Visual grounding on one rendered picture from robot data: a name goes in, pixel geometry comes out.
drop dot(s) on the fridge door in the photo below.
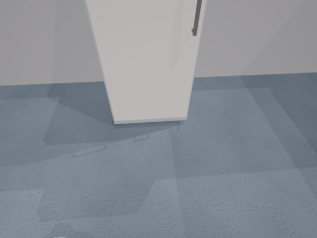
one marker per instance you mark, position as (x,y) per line
(148,54)

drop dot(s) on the handle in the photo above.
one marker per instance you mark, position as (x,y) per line
(196,19)

